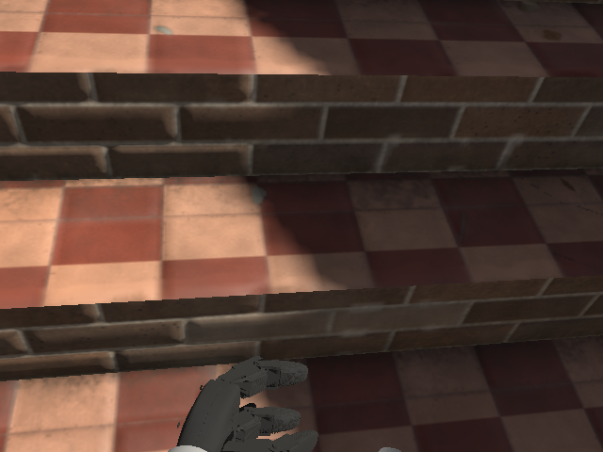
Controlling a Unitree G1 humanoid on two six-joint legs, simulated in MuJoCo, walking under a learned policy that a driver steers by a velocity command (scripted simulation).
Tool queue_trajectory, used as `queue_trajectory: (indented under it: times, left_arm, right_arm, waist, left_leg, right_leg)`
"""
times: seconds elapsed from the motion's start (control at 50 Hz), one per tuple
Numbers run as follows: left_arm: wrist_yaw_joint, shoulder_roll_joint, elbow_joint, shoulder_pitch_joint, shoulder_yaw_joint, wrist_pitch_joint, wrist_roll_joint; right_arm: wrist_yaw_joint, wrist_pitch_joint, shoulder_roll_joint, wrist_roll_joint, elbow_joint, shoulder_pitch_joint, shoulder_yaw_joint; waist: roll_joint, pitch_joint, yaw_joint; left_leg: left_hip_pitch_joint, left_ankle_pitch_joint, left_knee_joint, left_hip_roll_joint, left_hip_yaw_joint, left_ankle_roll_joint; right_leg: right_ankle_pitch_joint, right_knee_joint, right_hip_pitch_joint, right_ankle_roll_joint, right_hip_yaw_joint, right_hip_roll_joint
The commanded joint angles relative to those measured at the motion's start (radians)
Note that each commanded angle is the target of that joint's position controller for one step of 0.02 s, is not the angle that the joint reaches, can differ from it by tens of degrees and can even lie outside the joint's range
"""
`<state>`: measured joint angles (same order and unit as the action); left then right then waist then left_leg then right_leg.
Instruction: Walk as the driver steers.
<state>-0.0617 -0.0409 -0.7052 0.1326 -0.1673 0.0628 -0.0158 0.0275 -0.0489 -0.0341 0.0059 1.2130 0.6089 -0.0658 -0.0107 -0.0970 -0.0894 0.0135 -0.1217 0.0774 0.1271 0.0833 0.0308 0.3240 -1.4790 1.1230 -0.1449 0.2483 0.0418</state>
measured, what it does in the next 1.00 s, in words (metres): climbs: left foot 0.20 m higher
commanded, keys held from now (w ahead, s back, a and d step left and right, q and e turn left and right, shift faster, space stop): w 0.80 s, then w+q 0.20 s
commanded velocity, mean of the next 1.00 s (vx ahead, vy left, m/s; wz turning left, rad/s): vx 0.50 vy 0.00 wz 0.04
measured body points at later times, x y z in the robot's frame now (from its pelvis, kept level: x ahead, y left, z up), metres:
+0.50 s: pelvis +0.22 +0.01 +0.20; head +0.24 -0.03 +0.64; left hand +0.08 +0.16 +0.06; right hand +0.51 -0.05 +0.15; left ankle +0.34 +0.10 -0.36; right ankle +0.13 -0.09 -0.56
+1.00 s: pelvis +0.44 -0.01 +0.39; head +0.46 +0.03 +0.83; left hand +0.71 +0.07 +0.32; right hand +0.32 -0.17 +0.25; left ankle +0.34 +0.09 -0.37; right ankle +0.60 -0.12 -0.09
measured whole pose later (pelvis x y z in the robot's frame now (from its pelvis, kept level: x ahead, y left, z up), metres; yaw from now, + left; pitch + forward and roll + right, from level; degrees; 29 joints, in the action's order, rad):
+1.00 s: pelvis +0.44 -0.01 +0.39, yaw +3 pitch +7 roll -4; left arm -0.04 0.00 -0.72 0.12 -0.21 0.08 0.01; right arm 0.02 -0.04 -0.02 0.00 1.15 0.54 -0.06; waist 0.00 -0.10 -0.11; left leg -0.10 -0.25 0.23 0.08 0.04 0.01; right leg 0.18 -1.80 1.38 -0.06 0.14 0.12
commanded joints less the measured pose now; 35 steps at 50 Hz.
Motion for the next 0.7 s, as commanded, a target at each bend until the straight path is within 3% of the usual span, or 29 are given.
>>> queue_trajectory:
  times: [0.02,0.04,0.06,0.08,0.1,0.12,0.14,0.16,0.18,0.24,0.28,0.32,0.36,0.38,0.4,0.42,0.44,0.46,0.48,0.5,0.52,0.54,0.56,0.58,0.6,0.62,0.64,0.66,0.7]
  left_arm:
    - [-0.003,-0.228,0.009,-0.249,0.119,0.019,0.014]
    - [0.003,-0.315,-0.075,-0.469,0.156,-0.002,0.056]
    - [0.039,-0.38,-0.187,-0.667,0.192,-0.052,0.066]
    - [0.069,-0.325,-0.245,-0.665,0.188,-0.069,0.075]
    - [0.064,-0.18,-0.285,-0.549,0.143,-0.063,0.068]
    - [0.045,-0.097,-0.323,-0.463,0.122,-0.039,0.071]
    - [0.033,-0.045,-0.379,-0.444,0.117,-0.017,0.068]
    - [0.018,0.012,-0.406,-0.4,0.104,-0.005,0.07]
    - [0.007,0.016,-0.412,-0.371,0.102,-0.005,0.071]
    - [-0.007,-0.014,-0.418,-0.368,0.092,0.004,0.106]
    - [-0.01,-0.053,-0.414,-0.381,0.081,0.014,0.077]
    - [-0.005,-0.089,-0.427,-0.476,0.084,0.018,0.046]
    - [0.027,-0.116,-0.467,-0.665,0.089,0.008,0.022]
    - [0.048,-0.155,-0.468,-0.74,0.102,0.005,0.023]
    - [0.079,-0.183,-0.481,-0.791,0.119,-0.001,0.021]
    - [0.101,-0.197,-0.495,-0.83,0.131,-0.019,0.018]
    - [0.112,-0.189,-0.491,-0.818,0.134,-0.038,0.023]
    - [0.101,-0.192,-0.491,-0.747,0.128,-0.015,0.013]
    - [0.097,-0.198,-0.51,-0.823,0.124,-0.002,0.024]
    - [0.092,-0.271,-0.502,-0.787,0.139,0.014,0.035]
    - [0.091,-0.319,-0.461,-0.682,0.155,0.032,0.047]
    - [0.062,-0.295,-0.425,-0.631,0.164,0.062,0.036]
    - [0.021,-0.221,-0.394,-0.531,0.161,0.083,0.024]
    - [-0.013,-0.131,-0.347,-0.392,0.157,0.075,0.036]
    - [-0.043,-0.041,-0.235,-0.281,0.141,0.076,0.027]
    - [-0.046,0.013,-0.126,-0.187,0.116,0.068,0.021]
    - [-0.034,0.002,-0.083,-0.2,0.109,0.061,0.033]
    - [-0.024,0.013,-0.078,-0.276,0.096,0.051,0.029]
    - [0.001,0.044,-0.087,-0.359,0.066,0.044,0.023]
  right_arm:
    - [0.01,-0.028,-0.347,0.004,-0.028,-0.016,0.065]
    - [-0.007,-0.048,-0.302,0.03,-0.083,-0.054,0.064]
    - [-0.052,-0.08,-0.18,0.023,-0.104,-0.13,0.047]
    - [-0.1,-0.094,-0.121,0.017,-0.152,-0.259,0.055]
    - [-0.126,-0.095,-0.039,0.001,-0.28,-0.409,0.045]
    - [-0.123,-0.097,-0.024,0.003,-0.391,-0.536,0.025]
    - [-0.113,-0.091,-0.021,0.02,-0.43,-0.51,0.013]
    - [-0.104,-0.08,0.008,0.015,-0.425,-0.424,-0.004]
    - [-0.097,-0.075,0.036,0.013,-0.422,-0.376,-0.029]
    - [-0.083,-0.043,0.025,-0.028,-0.419,-0.382,-0.058]
    - [-0.062,-0.029,0.005,-0.03,-0.448,-0.439,-0.068]
    - [-0.048,-0.034,-0.011,-0.02,-0.486,-0.588,-0.081]
    - [-0.039,-0.031,-0.003,-0.025,-0.575,-0.804,-0.103]
    - [-0.043,-0.032,-0.014,-0.024,-0.596,-0.879,-0.112]
    - [-0.048,-0.036,0.003,-0.013,-0.628,-0.965,-0.123]
    - [-0.056,-0.028,0.015,-0.01,-0.611,-0.942,-0.125]
    - [-0.073,-0.022,0.022,-0.006,-0.604,-0.945,-0.126]
    - [-0.09,-0.041,-0.022,-0.01,-0.61,-0.932,-0.104]
    - [-0.089,-0.042,-0.068,0.001,-0.576,-0.864,-0.073]
    - [-0.086,-0.041,-0.141,0.018,-0.547,-0.686,-0.033]
    - [-0.092,-0.041,-0.216,0.051,-0.502,-0.461,0.003]
    - [-0.078,-0.018,-0.308,0.058,-0.433,-0.284,0.04]
    - [-0.041,0.031,-0.382,0.05,-0.34,-0.143,0.082]
    - [-0.021,0.055,-0.366,0.061,-0.29,-0.171,0.087]
    - [-0.027,0.049,-0.209,0.054,-0.261,-0.281,0.035]
    - [-0.039,0.035,-0.093,0.051,-0.221,-0.359,0.006]
    - [-0.056,0.019,-0.033,0.047,-0.158,-0.364,-0.003]
    - [-0.067,0.01,0.02,0.048,-0.115,-0.37,-0.015]
    - [-0.085,0.0,-0.006,0.057,-0.11,-0.426,-0.004]
  waist:
    - [-0.39,-0.238,0.319]
    - [-0.103,-0.361,0.333]
    - [0.211,-0.405,0.353]
    - [0.204,-0.33,0.318]
    - [0.14,-0.095,0.214]
    - [0.057,0.041,0.145]
    - [-0.035,0.113,0.078]
    - [-0.075,0.128,0.003]
    - [-0.085,0.129,-0.036]
    - [0.008,0.15,-0.07]
    - [0.034,0.164,-0.074]
    - [0.048,0.153,-0.002]
    - [0.108,0.115,0.104]
    - [0.114,0.095,0.15]
    - [0.13,0.061,0.168]
    - [0.126,0.015,0.163]
    - [0.116,-0.012,0.142]
    - [0.178,-0.071,0.076]
    - [0.249,-0.155,0.082]
    - [0.362,-0.213,-0.021]
    - [0.349,-0.327,-0.122]
    - [0.133,-0.434,-0.139]
    - [-0.138,-0.412,-0.17]
    - [-0.221,-0.336,-0.138]
    - [-0.158,-0.121,-0.042]
    - [-0.091,0.058,0.046]
    - [0.02,0.132,0.109]
    - [0.06,0.143,0.174]
    - [0.036,0.133,0.245]
  left_leg:
    - [0.1,1.941,0.462,0.173,-0.05,0.201]
    - [-0.238,1.689,0.749,0.102,-0.068,0.194]
    - [-0.555,0.525,1.094,-0.097,-0.145,0.178]
    - [-0.772,0.11,1.726,-0.227,-0.343,0.137]
    - [-0.979,0.06,2.042,-0.202,-0.4,0.162]
    - [-1.068,0.067,2.19,-0.204,-0.398,0.194]
    - [-1.138,0.077,2.22,-0.193,-0.383,0.223]
    - [-1.172,0.103,2.227,-0.181,-0.394,0.235]
    - [-1.206,0.155,2.202,-0.169,-0.383,0.245]
    - [-1.317,0.158,2.343,-0.181,-0.295,0.195]
    - [-1.322,0.247,2.248,-0.169,-0.236,0.155]
    - [-1.34,0.3,2.106,-0.173,-0.152,0.116]
    - [-1.379,0.193,1.943,-0.136,-0.042,0.079]
    - [-1.357,0.12,1.823,-0.108,0.079,0.061]
    - [-1.304,0.02,1.723,-0.034,0.098,0.057]
    - [-1.308,-0.048,1.705,-0.03,0.098,0.052]
    - [-1.247,-0.118,1.58,-0.028,0.09,0.064]
    - [-0.888,-0.243,1.328,-0.119,0.187,0.12]
    - [-0.733,-0.409,1.312,-0.191,0.204,0.145]
    - [-0.67,-0.476,1.204,-0.195,0.113,0.162]
    - [-0.433,-0.395,1.154,-0.108,-0.077,0.206]
    - [-0.178,-0.468,0.896,0.021,-0.443,0.273]
    - [-0.008,-0.719,0.397,0.144,-0.887,0.348]
    - [-0.079,-0.862,0.128,0.228,-1.221,0.367]
    - [-0.3,-0.847,0.199,0.238,-1.095,0.286]
    - [-0.488,-0.753,0.282,0.219,-0.86,0.233]
    - [-0.535,-0.578,0.348,0.159,-0.634,0.151]
    - [-0.528,-0.424,0.363,0.102,-0.455,0.086]
    - [-0.558,-0.197,0.342,0.059,-0.195,0.027]
  right_leg:
    - [0.23,0.368,-0.671,-0.066,-0.18,-0.082]
    - [0.184,0.559,-1.011,-0.163,-0.607,0.126]
    - [0.409,1.105,-1.234,-0.252,-1.126,0.276]
    - [0.557,1.268,-1.125,-0.227,-1.392,0.338]
    - [0.522,1.207,-0.913,-0.14,-1.232,0.328]
    - [0.4,1.156,-0.768,-0.099,-1.006,0.306]
    - [0.216,1.099,-0.712,-0.037,-0.781,0.247]
    - [0.089,1.062,-0.68,0.012,-0.603,0.192]
    - [-0.043,1.049,-0.668,0.063,-0.441,0.154]
    - [-0.228,1.131,-0.573,0.072,-0.246,0.142]
    - [-0.221,1.17,-0.482,0.082,-0.16,0.103]
    - [-0.181,1.202,-0.492,0.079,-0.151,0.088]
    - [-0.155,1.291,-0.65,0.048,-0.241,0.109]
    - [-0.176,1.393,-0.721,0.017,-0.288,0.146]
    - [-0.272,1.465,-0.824,0.021,-0.334,0.194]
    - [-0.362,1.444,-0.996,0.001,-0.331,0.224]
    - [-0.532,1.408,-1.085,0.005,-0.263,0.214]
    - [-1.17,1.366,-0.993,0.0,-0.16,0.18]
    - [-1.783,1.241,-1.071,-0.044,-0.172,0.214]
    - [-2.081,1.106,-1.219,-0.076,-0.202,0.261]
    - [-2.207,0.895,-1.14,-0.087,-0.199,0.253]
    - [-1.965,0.657,-0.9,-0.098,-0.209,0.177]
    - [-1.111,0.342,-0.596,-0.085,-0.262,0.028]
    - [-0.363,-0.279,-0.339,-0.028,-0.419,-0.125]
    - [-0.268,-0.632,-0.13,-0.045,-0.545,-0.109]
    - [-0.225,-0.782,-0.002,-0.069,-0.527,-0.11]
    - [-0.246,-0.814,0.071,-0.097,-0.515,-0.1]
    - [-0.271,-0.802,0.119,-0.114,-0.525,-0.09]
    - [-0.359,-0.711,0.139,-0.103,-0.515,-0.066]
Keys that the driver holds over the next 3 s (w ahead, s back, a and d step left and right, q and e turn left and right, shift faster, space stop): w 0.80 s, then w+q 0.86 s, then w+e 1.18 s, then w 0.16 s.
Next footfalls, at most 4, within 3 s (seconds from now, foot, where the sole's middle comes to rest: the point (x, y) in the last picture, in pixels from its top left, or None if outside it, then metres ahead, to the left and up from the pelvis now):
0.50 left None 0.38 0.10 -0.41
1.06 right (356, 232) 0.65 -0.13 -0.21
1.62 left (131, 34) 0.86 0.22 -0.01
2.20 right None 1.10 0.15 0.19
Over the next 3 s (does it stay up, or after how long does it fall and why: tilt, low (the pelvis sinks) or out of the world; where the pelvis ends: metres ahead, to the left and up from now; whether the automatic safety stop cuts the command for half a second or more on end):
stays up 1.35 0.20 1.16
